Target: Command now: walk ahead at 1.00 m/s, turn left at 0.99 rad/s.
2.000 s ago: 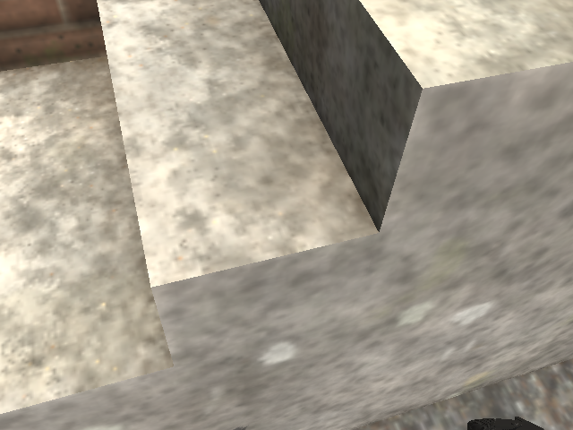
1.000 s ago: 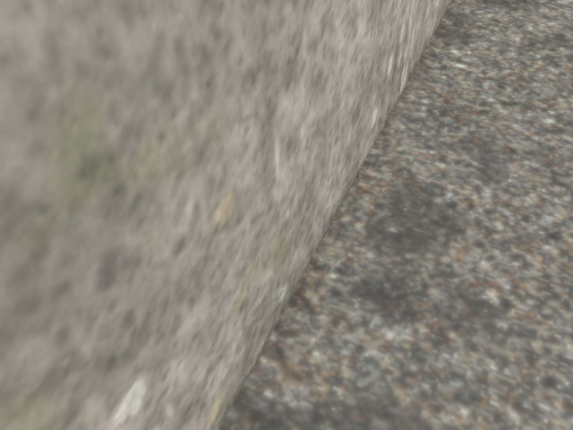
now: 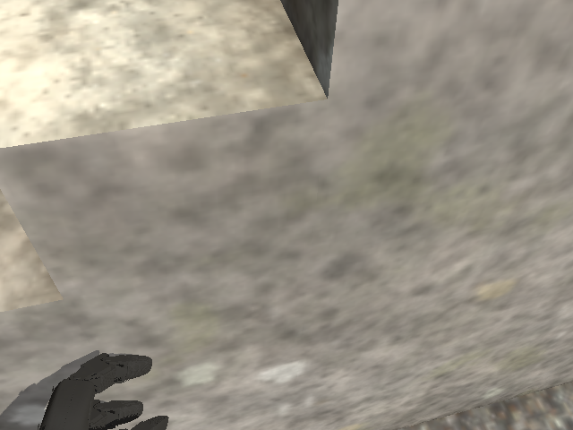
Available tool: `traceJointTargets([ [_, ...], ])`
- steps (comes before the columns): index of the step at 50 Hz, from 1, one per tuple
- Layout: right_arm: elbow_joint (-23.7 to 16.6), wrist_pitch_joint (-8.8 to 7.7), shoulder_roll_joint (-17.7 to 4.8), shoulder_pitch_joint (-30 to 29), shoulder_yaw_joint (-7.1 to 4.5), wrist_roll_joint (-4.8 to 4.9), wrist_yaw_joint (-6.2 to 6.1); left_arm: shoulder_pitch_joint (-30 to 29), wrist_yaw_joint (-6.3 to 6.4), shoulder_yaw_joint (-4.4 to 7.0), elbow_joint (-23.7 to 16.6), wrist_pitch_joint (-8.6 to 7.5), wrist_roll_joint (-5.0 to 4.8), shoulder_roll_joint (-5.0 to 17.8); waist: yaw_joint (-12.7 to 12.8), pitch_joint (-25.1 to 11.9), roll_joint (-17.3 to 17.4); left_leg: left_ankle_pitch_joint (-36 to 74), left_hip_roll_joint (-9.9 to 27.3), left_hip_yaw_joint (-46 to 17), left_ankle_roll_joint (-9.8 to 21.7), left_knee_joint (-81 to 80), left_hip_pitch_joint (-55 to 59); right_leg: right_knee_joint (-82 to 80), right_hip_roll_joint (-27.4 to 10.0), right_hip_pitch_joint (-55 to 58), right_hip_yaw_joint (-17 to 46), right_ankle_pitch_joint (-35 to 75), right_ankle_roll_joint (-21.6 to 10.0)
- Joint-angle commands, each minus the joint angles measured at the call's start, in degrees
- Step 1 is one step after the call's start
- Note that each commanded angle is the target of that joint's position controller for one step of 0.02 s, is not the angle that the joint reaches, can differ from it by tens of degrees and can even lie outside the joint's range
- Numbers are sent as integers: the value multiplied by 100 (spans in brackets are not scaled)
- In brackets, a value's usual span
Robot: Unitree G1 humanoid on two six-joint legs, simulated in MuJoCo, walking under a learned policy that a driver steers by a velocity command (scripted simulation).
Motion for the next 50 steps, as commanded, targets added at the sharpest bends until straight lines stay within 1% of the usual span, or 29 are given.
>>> traceJointTargets([
  [1,-582,-77,-1265,-498,-408,-34,-26,-790,-57,0,-757,-115,-54,98,4,-327,1268,1219,854,-2121,909,-1930,-338,230,315,229,828,-436,394],
  [3,-783,-116,-1108,-1005,-396,-87,22,-538,-41,34,-678,-153,-89,194,238,-520,1071,1988,719,-1906,868,-1769,29,137,433,234,1000,-323,326],
  [4,-835,-139,-1009,-1016,-385,-58,58,-403,-8,48,-636,-186,-113,250,260,-659,955,2486,588,-1762,783,-1560,262,-160,478,368,1029,-313,252],
  [6,-869,-189,-614,-981,-247,26,110,4,75,-16,-482,-249,-95,130,334,-1164,683,3206,537,-1568,561,-1154,666,-768,370,1010,1111,342,74],
  [7,-877,-213,-401,-952,-158,72,113,166,111,-25,-400,-268,-37,141,348,-1345,475,3170,498,-1549,460,-982,583,-888,174,1426,1221,715,-21],
  [8,-830,-228,-179,-534,-65,121,118,-113,94,21,-463,-275,79,320,25,-1484,-215,2512,319,-1400,287,-1066,256,-737,-34,1815,1357,884,-90],
  [9,-711,-242,-230,-472,-19,111,123,-331,58,19,-537,-255,133,247,19,-1365,-342,1823,243,-1350,240,-1159,62,-857,-144,1818,1410,692,-85],
  [10,-659,-247,-305,-562,-8,64,133,-426,30,-13,-585,-242,130,167,15,-1152,-381,1273,200,-1388,223,-1347,-64,-963,-197,1688,1405,469,-8],
  [11,-589,-257,-323,-665,29,10,139,-402,-2,-64,-591,-248,105,39,58,-1017,-297,974,247,-1441,197,-1594,-5,-1101,-216,1515,1386,363,86],
  [13,-540,-286,-455,-1000,49,-48,178,-176,-17,-80,-487,-294,29,76,170,-775,-84,820,346,-1583,151,-1918,79,-1257,-192,1337,1385,466,174],
  [17,-441,-386,-446,-1333,122,-103,226,112,-62,-36,-228,-340,-101,217,236,-860,65,1116,418,-1279,40,-2053,410,-1433,-188,1290,1616,538,87],
  [21,-366,-485,-417,-1541,177,-117,166,162,-157,-16,7,-331,-181,88,287,-807,111,1169,535,-958,-56,-2220,322,-1384,-35,1304,1953,537,25],
  [26,-489,-537,-322,-1855,197,-93,61,263,-188,27,270,-334,-198,-17,403,-862,252,1276,647,-617,-159,-2269,447,-1127,174,974,2209,487,-52],
  [28,-512,-507,-344,-1803,174,-76,25,203,-222,73,299,-319,-172,58,389,-900,190,1392,648,-401,-145,-2145,650,-1028,263,736,2268,451,-73],
  [31,-635,-452,-376,-1812,147,-116,-29,170,-256,106,359,-279,-176,74,447,-844,326,1323,744,-190,-85,-2033,714,-784,439,425,2271,355,-105],
  [33,-588,-390,-525,-1627,76,-81,-148,216,-245,192,372,-243,-126,232,488,-803,302,1368,746,30,28,-1752,818,-525,509,215,2304,398,-150],
  [35,-596,-275,-709,-1471,-27,-41,-258,393,-225,260,413,-224,-135,374,534,-720,178,1510,789,238,91,-1305,905,-274,568,-72,2363,506,-218],
  [37,-624,-161,-748,-1308,-75,-7,-324,489,-243,335,413,-176,-79,505,521,-712,7,1560,783,486,122,-889,919,-144,560,-212,2542,733,-300],
  [38,-649,-111,-754,-1237,-110,34,-371,525,-240,414,414,-151,-34,679,505,-750,-98,1679,770,652,94,-644,913,-140,520,-208,2683,909,-328],
  [39,-641,-41,-737,-1125,-108,58,-396,607,-238,445,446,-134,-2,733,459,-838,-267,1617,575,757,63,-277,899,-188,357,-232,3049,1207,-385],
  [41,-711,51,-764,-1045,-132,99,-417,838,-239,567,406,-86,53,1045,549,-914,-917,978,145,720,-62,315,535,-532,57,66,4119,1685,-642],
  [42,-683,57,-673,-930,-110,90,-384,798,-232,619,377,-41,67,1106,491,-892,-1279,132,-132,680,-108,525,152,-804,-75,330,4637,1822,-835],
  [43,-660,58,-652,-867,-102,101,-369,842,-206,656,350,12,128,1148,525,-872,-1418,-621,-324,549,-154,789,-458,-957,-169,833,4969,1946,-984],
  [45,-602,-44,-691,-815,-85,136,-296,1193,-112,821,445,131,66,1442,563,-1036,-1106,-963,-438,143,-145,1031,-1223,-892,-117,1693,5087,2214,-1202],
  [46,-634,-98,-696,-881,-80,147,-275,1114,-99,853,413,157,9,1460,500,-1096,-959,-800,-388,45,-140,863,-1219,-728,-55,1820,4990,2418,-1154],
  [47,-562,-137,-759,-850,-83,131,-278,1025,-86,848,353,178,-51,1351,509,-1173,-862,-629,-389,22,-112,676,-1025,-729,30,1792,4907,2311,-1065],
  [48,-529,-142,-805,-804,-94,140,-295,921,-83,856,302,201,-62,1315,485,-1207,-833,-481,-415,18,-90,440,-737,-743,125,1597,4893,2079,-952],
  [49,-524,-128,-853,-786,-109,127,-328,785,-101,878,238,220,-29,1372,438,-1203,-786,-376,-431,45,-76,213,-427,-762,184,1286,4983,1805,-869],
  [50,-440,-140,-762,-527,-61,117,-346,549,-160,872,118,273,12,1381,280,-1172,-625,-286,-368,84,-14,-299,85,-707,290,826,4895,1376,-789],
])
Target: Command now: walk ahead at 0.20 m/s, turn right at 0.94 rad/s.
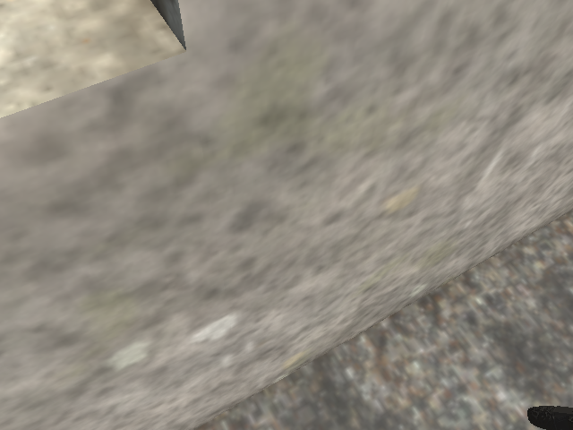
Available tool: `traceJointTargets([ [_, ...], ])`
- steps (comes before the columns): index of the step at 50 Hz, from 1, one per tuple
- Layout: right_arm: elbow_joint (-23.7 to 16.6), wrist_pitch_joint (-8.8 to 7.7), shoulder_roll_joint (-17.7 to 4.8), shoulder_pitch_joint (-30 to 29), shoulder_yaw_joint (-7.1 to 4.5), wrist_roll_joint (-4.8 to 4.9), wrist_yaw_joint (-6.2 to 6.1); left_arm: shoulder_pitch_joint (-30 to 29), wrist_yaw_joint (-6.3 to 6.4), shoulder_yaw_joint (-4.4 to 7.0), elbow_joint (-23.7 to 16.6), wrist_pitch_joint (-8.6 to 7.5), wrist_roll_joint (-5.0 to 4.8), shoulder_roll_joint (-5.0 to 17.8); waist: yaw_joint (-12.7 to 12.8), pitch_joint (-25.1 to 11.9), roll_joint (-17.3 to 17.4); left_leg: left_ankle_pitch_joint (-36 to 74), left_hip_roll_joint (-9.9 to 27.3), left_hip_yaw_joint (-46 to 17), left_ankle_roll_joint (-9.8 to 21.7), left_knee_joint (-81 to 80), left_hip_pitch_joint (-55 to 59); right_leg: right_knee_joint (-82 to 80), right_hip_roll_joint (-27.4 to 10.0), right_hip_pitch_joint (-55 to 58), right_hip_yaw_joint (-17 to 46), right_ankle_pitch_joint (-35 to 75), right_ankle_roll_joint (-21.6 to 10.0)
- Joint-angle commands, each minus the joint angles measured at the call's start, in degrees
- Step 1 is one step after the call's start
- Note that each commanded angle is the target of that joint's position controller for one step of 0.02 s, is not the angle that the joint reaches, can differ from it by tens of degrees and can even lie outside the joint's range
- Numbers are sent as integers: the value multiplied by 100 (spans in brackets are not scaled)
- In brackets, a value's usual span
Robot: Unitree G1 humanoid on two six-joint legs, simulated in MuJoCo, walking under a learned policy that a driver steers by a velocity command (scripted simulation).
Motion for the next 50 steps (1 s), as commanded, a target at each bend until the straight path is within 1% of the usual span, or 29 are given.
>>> traceJointTargets([
  [1,-178,-100,-397,483,-56,-21,-63,-733,-74,233,-719,32,16,919,-323,-1743,-266,791,194,-16,205,-1206,1271,-164,-1074,472,1354,45,-562],
  [2,-146,-90,-710,685,-140,-151,-112,-713,-98,141,-808,28,-50,670,-377,-1756,300,1177,1008,-608,517,-1825,2163,446,-720,-578,1063,-1449,-278],
  [3,-199,-24,-1326,619,-306,-314,-117,-727,-142,20,-1016,31,-123,206,-471,-1563,2100,1483,2613,-2133,1342,-2551,1990,2838,405,-1639,-663,-2724,52],
  [4,-220,44,-1086,363,-290,-234,-113,-552,-131,99,-1024,27,96,751,-172,-1411,1491,3638,3256,-1591,1825,-2402,783,4462,-350,-1170,-1194,-2692,234],
  [5,-287,79,-650,257,-214,-52,-85,-172,-117,185,-917,81,125,898,64,-1443,790,4970,3023,-943,1858,-2022,539,5111,-589,-700,-1293,-2549,266],
  [6,-335,102,-440,57,-150,9,-45,176,-75,182,-786,209,212,866,244,-1229,250,5483,2402,-151,1570,-1705,547,5489,-641,-671,-1342,-2225,307],
  [8,-376,137,-517,66,-150,-5,-56,385,-90,128,-782,457,234,765,219,-1073,500,5772,1885,419,1249,-1307,1061,5324,-606,-997,-1522,-1875,332],
  [10,-135,196,-555,743,-173,-57,-32,69,-169,9,-952,559,116,527,-147,-994,635,5794,1789,396,1234,-1175,1622,4659,-579,-1180,-1633,-1969,406],
  [13,144,184,-670,1322,-238,-124,31,-103,-202,-97,-1060,565,98,339,-395,-1080,915,5542,2048,203,1276,-1151,2001,3775,-564,-915,-1642,-2567,418],
  [15,8,69,-711,968,-288,-140,156,-11,-234,-157,-943,529,12,310,-419,-1303,1428,4676,1888,299,1099,-1275,1883,2808,-574,-350,-1788,-2356,348],
  [18,135,30,-714,992,-334,-123,250,-30,-209,-185,-899,485,4,365,-459,-1296,1477,4045,1891,223,968,-1315,1566,1670,-560,424,-2010,-2429,166],
  [20,244,78,-728,962,-376,-50,265,386,-186,-195,-683,419,24,356,-246,-1300,1393,3894,1770,297,810,-1041,1363,343,-548,1020,-2179,-1798,-48],
  [21,274,127,-685,1045,-375,-7,254,685,-206,-191,-532,367,97,395,-50,-1272,1139,3510,1635,445,552,-746,928,-627,-581,1618,-2193,-1176,-222],
  [22,207,142,-424,1078,-313,-88,258,578,-168,-178,-558,347,172,659,-77,-1142,184,2437,1249,746,248,81,-210,-978,-1312,2309,-1238,-748,-422],
  [23,-222,109,44,838,-186,-159,264,681,-114,-79,-673,356,80,1292,14,-1097,-1415,-629,409,1189,-74,915,-1790,-573,-2879,2642,457,2112,-960],
  [24,-235,159,-212,469,-198,-163,189,575,17,-94,-744,360,66,1140,264,-1204,-922,-760,640,309,-144,1745,-1090,-665,-3042,1541,212,2652,-1623],
  [25,-71,179,-131,790,-192,-72,169,-90,68,-258,-735,376,82,739,-289,-930,-608,-318,634,97,-100,1936,-885,-774,-2620,1205,-458,2329,-1586],
  [26,169,182,-178,1085,-208,-15,171,-648,114,-432,-827,367,128,270,-524,-765,-507,97,543,59,-122,1978,-616,-799,-2181,960,-1023,2087,-1311],
  [28,461,228,-294,1523,-262,-17,182,-797,202,-601,-754,300,98,-28,-648,-838,-604,482,352,-34,-255,1999,-194,-762,-1851,1031,-1665,2412,-1078],
  [32,276,279,-380,1328,-314,-7,238,-231,213,-430,-489,389,6,400,-343,-787,-327,91,459,240,-389,2299,-1009,-556,-2215,1940,-1548,2333,-1319],
  [36,67,372,-186,1103,-239,17,348,-198,166,-300,-395,444,117,423,-188,-778,-313,-168,687,404,-324,1886,-1168,-483,-2504,2208,-1488,1822,-1458],
  [43,-29,293,-69,1434,-252,68,543,-475,-13,-65,-357,334,76,701,-454,-1080,-434,369,581,915,45,128,146,144,-2519,1612,-2035,1057,-1087],
  [44,13,256,-95,1597,-267,31,546,-491,-23,-45,-355,322,71,721,-551,-1124,-287,832,530,781,156,-415,590,497,-2398,1282,-2206,478,-835],
  [45,36,207,-290,1715,-314,-82,525,-455,-28,-27,-334,285,53,669,-604,-962,372,1202,691,63,319,-1160,918,1269,-2114,706,-2458,-659,-407],
  [46,-20,148,-1028,1902,-472,-169,477,-401,-69,-111,-531,341,80,306,-467,-765,2008,3419,2000,-1995,771,-1521,1302,2700,-1241,-652,-2737,-2736,110],
  [47,-64,173,-1485,1980,-676,-159,465,-937,-15,-219,-808,372,167,208,-775,-791,2072,3086,2304,-2881,1695,-1912,996,3555,-613,-1285,-1905,-3224,262],
  [48,-78,248,-1262,1660,-662,-95,458,-959,-30,-238,-859,285,178,304,-602,-749,1303,1154,2021,-2483,1718,-2181,877,3716,-881,-1393,-1523,-2525,266],
  [49,-149,337,-980,1185,-600,-21,450,-853,-53,-199,-799,175,175,438,-429,-665,1014,-184,1650,-2174,1521,-2353,652,3588,-1002,-1266,-1552,-1921,320],
  [50,-194,374,-905,998,-581,25,456,-767,-65,-150,-745,68,191,544,-351,-657,934,-404,1448,-2052,1385,-2418,629,3481,-978,-1167,-1679,-1587,350],
])
Over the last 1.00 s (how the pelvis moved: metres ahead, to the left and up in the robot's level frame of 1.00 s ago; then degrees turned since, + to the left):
-0.03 0.02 0.00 -20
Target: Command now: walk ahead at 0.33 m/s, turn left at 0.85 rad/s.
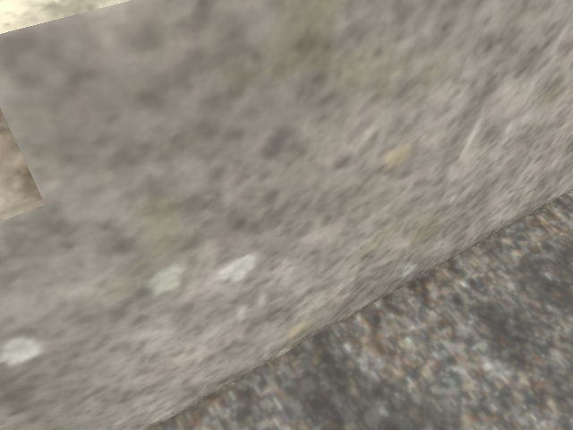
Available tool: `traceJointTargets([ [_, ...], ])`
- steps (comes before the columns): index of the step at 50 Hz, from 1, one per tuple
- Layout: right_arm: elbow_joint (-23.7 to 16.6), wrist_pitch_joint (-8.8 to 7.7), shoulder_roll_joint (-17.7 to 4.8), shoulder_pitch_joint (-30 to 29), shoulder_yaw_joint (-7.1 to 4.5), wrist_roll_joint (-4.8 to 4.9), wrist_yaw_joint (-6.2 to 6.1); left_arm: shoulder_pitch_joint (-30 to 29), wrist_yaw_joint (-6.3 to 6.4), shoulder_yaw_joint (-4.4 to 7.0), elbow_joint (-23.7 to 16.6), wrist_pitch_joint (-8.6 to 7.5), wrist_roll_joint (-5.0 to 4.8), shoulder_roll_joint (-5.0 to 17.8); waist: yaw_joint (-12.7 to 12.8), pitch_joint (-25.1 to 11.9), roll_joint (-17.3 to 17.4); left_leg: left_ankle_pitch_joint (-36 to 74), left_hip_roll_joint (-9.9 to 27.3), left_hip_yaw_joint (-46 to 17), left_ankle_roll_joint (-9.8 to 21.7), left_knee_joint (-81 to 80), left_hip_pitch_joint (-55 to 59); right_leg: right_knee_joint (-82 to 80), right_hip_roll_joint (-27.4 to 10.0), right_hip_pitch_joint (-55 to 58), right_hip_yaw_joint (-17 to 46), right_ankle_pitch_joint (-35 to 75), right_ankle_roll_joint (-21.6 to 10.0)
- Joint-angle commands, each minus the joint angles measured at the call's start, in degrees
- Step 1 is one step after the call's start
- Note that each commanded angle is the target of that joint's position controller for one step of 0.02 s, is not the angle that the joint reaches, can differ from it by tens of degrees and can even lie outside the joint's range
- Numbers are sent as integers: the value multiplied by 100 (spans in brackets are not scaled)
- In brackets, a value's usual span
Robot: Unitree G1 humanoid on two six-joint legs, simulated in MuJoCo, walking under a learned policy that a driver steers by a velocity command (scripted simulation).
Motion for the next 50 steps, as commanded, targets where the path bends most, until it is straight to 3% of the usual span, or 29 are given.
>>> traceJointTargets([
  [1,-430,16,-1024,-416,-287,81,-37,-459,-28,101,-580,-318,80,574,9,-392,923,-835,1167,-2229,937,-2144,395,339,45,-819,316,606,189],
  [3,-308,-53,-955,-232,-256,59,-48,-472,12,68,-596,-396,61,373,-135,-466,768,-505,1046,-2142,855,-2111,568,-240,120,-658,316,662,234],
  [4,-280,-111,-1002,-214,-278,-19,-56,-510,19,54,-634,-473,57,375,-206,-505,742,-449,1041,-2268,908,-2088,702,-488,154,-655,328,652,231],
  [6,-198,-205,-1084,-99,-317,-40,-25,-483,33,35,-691,-563,-1,333,-269,-549,807,-345,1033,-2470,976,-2030,771,-939,195,-553,399,634,210],
  [7,-163,-240,-1155,-76,-360,-88,-40,-461,77,22,-705,-597,-80,389,-271,-528,866,-518,1080,-2684,995,-2046,748,-1135,177,-554,458,648,174],
  [11,-282,-370,-1156,-549,-391,-125,71,-148,199,-46,-732,-714,-240,339,-31,-552,861,-260,782,-2761,773,-1785,-105,-2523,379,708,428,457,-82],
  [13,-320,-433,-978,-758,-341,-72,94,351,299,-68,-618,-820,-232,256,289,-701,627,46,487,-2645,484,-1295,-708,-3567,282,1972,281,1157,-276],
  [14,-368,-494,-705,-820,-254,-3,104,632,349,-6,-548,-868,-149,479,394,-906,304,-318,205,-2353,253,-779,-1427,-3737,-264,2907,663,1140,-406],
  [15,-528,-575,-353,-936,-118,122,147,774,342,121,-597,-888,65,1005,493,-1117,-805,-695,-438,-1471,-72,150,-2242,-4392,-1340,3243,2155,-253,-822],
  [16,-520,-555,-468,-967,-38,4,62,624,323,215,-519,-886,206,1056,393,-1034,-1161,-564,-14,-965,-127,1189,-2315,-4808,-2063,2768,2898,-781,-1287],
  [17,-434,-561,-698,-1069,-54,-62,43,555,280,138,-546,-903,164,655,340,-977,-546,-320,272,-888,-154,1516,-2129,-4928,-2018,2487,2760,-632,-1333],
  [18,-399,-597,-554,-1109,2,-34,0,191,266,24,-658,-955,196,300,225,-961,-224,-66,329,-837,-245,1572,-1831,-4888,-1660,2237,2132,262,-1144],
  [19,-320,-625,-433,-1029,68,-61,-3,102,245,-23,-631,-998,168,164,124,-982,-90,76,323,-726,-263,1336,-1540,-4758,-1357,2106,1553,1041,-1008],
  [21,-220,-667,-113,-950,244,-73,-1,44,155,-49,-543,-1075,63,115,41,-960,-118,157,209,-413,-178,356,-594,-4434,-877,1629,551,2386,-810],
  [22,-239,-689,16,-1029,329,-94,-29,-7,138,-90,-491,-1101,18,111,22,-981,-322,254,153,-361,-142,-120,-319,-4163,-859,1722,408,3740,-788],
  [24,-162,-760,16,-858,363,-157,-109,-183,145,-126,-496,-1147,-166,155,-221,-1303,-376,1009,99,-251,-126,-1112,444,-3417,-774,1924,128,6064,-644],
  [25,-114,-782,-161,-814,339,-203,-144,-260,168,-150,-526,-1171,-261,142,-225,-1480,-379,1379,237,-411,-98,-1191,765,-3119,-759,1893,130,6224,-506],
  [26,-118,-799,-471,-787,295,-208,-181,-342,146,-227,-647,-1187,-303,45,-165,-1622,43,3201,728,-804,-77,-997,1185,-2847,-627,1654,130,5447,-356],
  [27,-138,-796,-646,-1034,250,-159,-193,-78,123,-317,-658,-1183,-374,-125,129,-1799,722,4607,1008,-1141,65,-789,1566,-2876,-399,1357,99,4480,-203],
  [28,-180,-802,-455,-1332,280,-137,-172,-45,132,-398,-546,-1146,-375,-234,179,-1883,865,4733,1186,-1250,104,-952,1674,-3015,-294,1220,130,3110,-168],
  [29,-203,-807,-384,-1514,324,-178,-156,31,134,-429,-463,-1094,-339,-210,235,-1702,662,4964,1241,-1167,61,-1001,1662,-3248,-269,1239,259,2557,-204],
  [30,-190,-780,-258,-1600,393,-167,-150,-72,132,-439,-459,-1032,-325,-194,222,-1617,504,5263,1202,-979,-27,-984,1729,-3414,-259,1347,354,2508,-189],
  [31,-125,-768,-335,-1576,386,-132,-192,-149,127,-425,-440,-998,-325,-166,201,-1485,548,5384,1150,-879,-135,-1020,1780,-3463,-203,1354,419,2524,-195],
  [33,-25,-762,-489,-1500,353,-127,-240,-138,128,-425,-395,-956,-351,-185,191,-1485,670,5454,1151,-736,-244,-1142,1944,-3421,-170,1396,521,2497,-179],
  [37,-14,-735,-381,-1710,390,-163,-256,-254,165,-454,-263,-864,-392,-345,262,-1424,685,5483,1248,-437,-358,-1293,2136,-3248,-104,1182,629,2076,-175],
  [44,-106,-702,-528,-1909,323,-160,-373,-566,204,-386,-221,-759,-393,-232,306,-1380,798,4814,1453,50,-243,-1288,1972,-2568,52,767,476,1639,-270],
  [45,-59,-689,-483,-1803,328,-100,-376,-320,224,-362,-20,-766,-385,-185,277,-1600,966,4416,1496,83,-140,-1253,2076,-2505,-5,771,513,1597,-314],
  [49,-90,-698,-520,-1871,334,-119,-388,-556,153,-321,44,-785,-339,-140,193,-1264,645,3158,1475,490,-174,-1212,1608,-2557,-53,797,557,2048,-473],
  [50,-66,-723,-581,-1767,308,-95,-381,-545,121,-248,92,-786,-326,-2,144,-1293,584,2645,1417,594,-239,-1188,1559,-2514,-14,794,526,2274,-574],
])
Over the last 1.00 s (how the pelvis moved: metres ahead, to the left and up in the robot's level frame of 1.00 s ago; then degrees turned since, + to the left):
-0.15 0.04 -0.01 2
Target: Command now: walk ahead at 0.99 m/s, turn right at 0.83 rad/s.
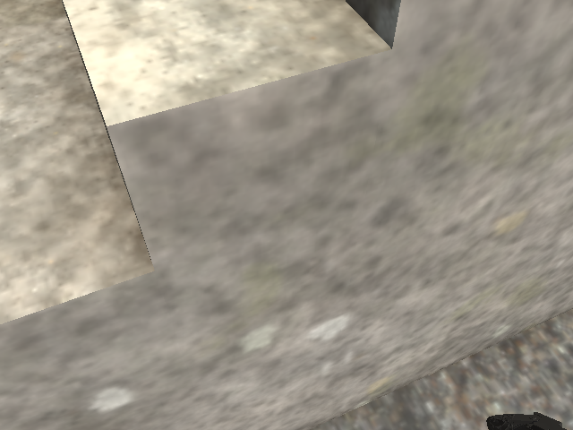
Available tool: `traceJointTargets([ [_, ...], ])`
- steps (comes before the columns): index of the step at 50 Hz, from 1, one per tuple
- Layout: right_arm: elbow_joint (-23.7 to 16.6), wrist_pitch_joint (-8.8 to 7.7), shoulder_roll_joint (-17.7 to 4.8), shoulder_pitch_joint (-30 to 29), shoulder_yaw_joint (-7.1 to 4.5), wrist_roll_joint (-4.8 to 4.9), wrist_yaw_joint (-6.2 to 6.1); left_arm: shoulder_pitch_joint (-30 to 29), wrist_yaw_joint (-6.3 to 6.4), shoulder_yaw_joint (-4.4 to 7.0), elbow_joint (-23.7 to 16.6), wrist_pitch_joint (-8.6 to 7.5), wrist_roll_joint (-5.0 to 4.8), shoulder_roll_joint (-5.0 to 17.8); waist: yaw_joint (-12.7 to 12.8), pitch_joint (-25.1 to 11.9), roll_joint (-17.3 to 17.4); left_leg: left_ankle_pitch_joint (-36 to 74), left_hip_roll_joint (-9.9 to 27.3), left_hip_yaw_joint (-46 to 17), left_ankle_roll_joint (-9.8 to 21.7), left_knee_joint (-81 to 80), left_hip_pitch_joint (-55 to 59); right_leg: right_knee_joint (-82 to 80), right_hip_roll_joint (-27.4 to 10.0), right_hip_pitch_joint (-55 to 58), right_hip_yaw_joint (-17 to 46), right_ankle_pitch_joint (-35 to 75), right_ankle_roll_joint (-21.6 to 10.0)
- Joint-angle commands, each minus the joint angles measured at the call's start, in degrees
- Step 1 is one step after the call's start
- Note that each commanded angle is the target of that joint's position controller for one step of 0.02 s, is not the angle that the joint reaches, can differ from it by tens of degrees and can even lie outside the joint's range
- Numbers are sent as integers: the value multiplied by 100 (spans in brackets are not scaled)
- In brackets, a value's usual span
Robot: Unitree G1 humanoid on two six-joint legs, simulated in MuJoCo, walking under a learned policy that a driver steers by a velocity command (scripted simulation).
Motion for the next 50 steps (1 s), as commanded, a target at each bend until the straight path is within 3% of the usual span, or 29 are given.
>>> traceJointTargets([
  [1,-361,-113,-759,-199,-187,21,6,-341,-80,159,-288,-115,29,494,-173,-902,323,2024,1030,-511,-74,1,958,72,-57,-385,-35,1951,-296],
  [7,-608,-46,-719,-441,-109,58,-37,-30,-101,410,-144,-123,-35,932,-26,-922,-207,1298,793,-5,-379,484,817,-101,-120,-146,638,3711,-619],
  [8,-534,6,-890,-221,-154,135,10,113,-179,499,-120,-79,13,1104,-43,-886,-274,902,764,8,-336,611,830,-41,-101,-238,809,3699,-722],
  [11,-617,89,-894,-38,-167,99,85,101,-258,613,-248,-27,4,1155,-130,-735,-215,-32,843,-70,-325,738,1014,-212,-15,-895,1232,2888,-849],
  [12,-558,99,-1063,304,-251,106,92,180,-271,628,-222,19,0,1121,-228,-620,-197,-795,918,-176,-285,681,1283,-214,72,-1401,1330,1811,-898],
  [14,-433,116,-1164,682,-333,7,106,-234,-311,574,-500,45,3,887,-427,-334,357,-1327,1561,-578,-40,189,1863,-54,247,-2564,932,331,-799],
  [15,-412,110,-1310,664,-417,-58,100,-258,-335,494,-623,88,-15,662,-382,-290,1156,-1413,2263,-958,204,-282,2016,766,380,-2909,357,78,-752],
  [16,-449,70,-1314,646,-455,-179,89,-325,-315,423,-775,136,21,583,-449,-398,1550,-980,3043,-1152,502,-625,1674,1858,46,-2880,74,-333,-679],
  [18,-370,-27,-1272,899,-516,-286,139,-505,-365,455,-1040,251,100,778,-466,-321,959,-612,3398,-913,646,-779,1288,2702,-540,-2980,113,-793,-549],
  [20,-428,-56,-1293,475,-541,-255,208,-152,-426,428,-1063,309,125,677,-25,-171,744,76,2939,-63,294,-545,676,2339,-574,-2264,-50,-659,-563],
  [21,-482,-57,-1322,278,-558,-157,301,346,-436,459,-935,323,145,717,265,-371,711,529,2551,421,76,-121,334,2076,-350,-1501,-348,-630,-672],
  [23,-670,41,-1159,51,-524,148,447,2077,-344,679,-290,259,245,904,1092,-873,-145,2059,1990,825,-69,2485,-138,1182,596,89,-1045,-111,-958],
  [24,-865,104,-962,-118,-446,170,494,2614,-338,762,-27,182,298,1092,1316,-445,-891,682,1662,591,-198,3930,-982,437,761,362,-713,320,-1029],
  [25,-1490,88,-515,-144,-313,-4,584,2308,-266,852,-79,130,214,1876,698,-130,-2695,-2112,525,277,-417,5682,-2952,-617,-45,510,2160,755,-1397],
  [26,-1714,44,-387,57,-212,-335,515,1962,-267,899,-472,100,205,2136,393,-589,-2152,-2161,228,-790,-441,6626,-3805,-1483,-719,781,4040,-422,-1741],
  [27,-1617,7,-452,109,-227,-338,430,1713,-260,888,-708,74,302,2013,282,-545,-1029,-1533,411,-1185,-391,6679,-3959,-1735,-1145,722,4107,-799,-1726],
  [28,-1458,-15,-446,270,-214,-292,315,1332,-172,771,-805,94,366,1675,23,-312,-219,-688,625,-1284,-287,5909,-3630,-1648,-1187,367,3410,-123,-1509],
  [29,-1315,-26,-550,461,-244,-210,263,891,-144,660,-891,92,330,1282,-192,-294,64,-109,798,-1330,-201,5326,-3153,-1424,-1023,240,2653,424,-1249],
  [31,-1198,51,-585,520,-261,-61,214,721,-125,475,-924,-41,277,877,-158,-502,-327,421,691,-1275,-136,4838,-2404,-1371,-805,299,1712,2634,-825],
  [32,-1177,95,-589,517,-263,23,203,888,-128,421,-866,-101,277,795,-118,-593,-226,459,587,-1253,-132,4609,-2219,-1322,-755,494,1287,3618,-749],
  [37,-1070,89,-184,358,-138,319,126,895,-78,262,-752,-200,324,752,-71,-513,-158,749,-70,-1118,10,1988,-1327,-1291,-499,1002,-176,5253,-50],
  [41,-835,12,-415,806,-210,379,66,672,-46,243,-647,-230,267,883,-213,-862,-346,452,-154,-1060,163,1386,-1151,-745,-818,1606,-255,6772,-66],
  [43,-728,-13,-458,986,-247,402,96,432,-3,233,-670,-190,260,971,-346,-855,-200,452,-202,-1141,379,1030,-1042,-555,-865,1705,-354,6641,-108],
  [45,-447,-14,-551,1598,-323,322,160,-153,40,220,-874,-149,211,1055,-728,-776,34,881,-161,-1468,646,445,-346,88,-701,1130,-581,6037,-44],
  [46,-270,0,-847,2018,-448,281,186,-455,49,211,-1074,-139,214,1064,-824,-621,470,931,119,-2103,948,240,153,776,-472,332,-615,5266,133],
  [47,-203,38,-1240,2006,-615,256,222,-630,-6,122,-1248,-159,92,872,-739,-345,1315,-11,792,-3590,1498,-695,21,1526,139,-462,-631,3420,423],
  [48,-309,81,-1158,1527,-616,166,265,-900,-67,48,-1373,-213,126,744,-629,-27,1846,-198,1314,-4965,1744,-1718,7,2098,720,-1263,-248,165,532],
  [49,-420,51,-878,1074,-528,79,285,-633,-125,-24,-1318,-270,298,681,-249,58,1347,658,1383,-4871,1695,-1570,-108,2287,471,-1307,345,-193,444],
  [50,-471,8,-805,838,-531,116,316,-350,-151,-55,-1237,-272,344,678,-61,-255,729,1124,1195,-4379,1491,-1366,-28,2037,336,-1128,363,-112,366],
])
Over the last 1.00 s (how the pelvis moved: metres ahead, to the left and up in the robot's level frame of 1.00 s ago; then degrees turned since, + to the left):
0.08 0.06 0.01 5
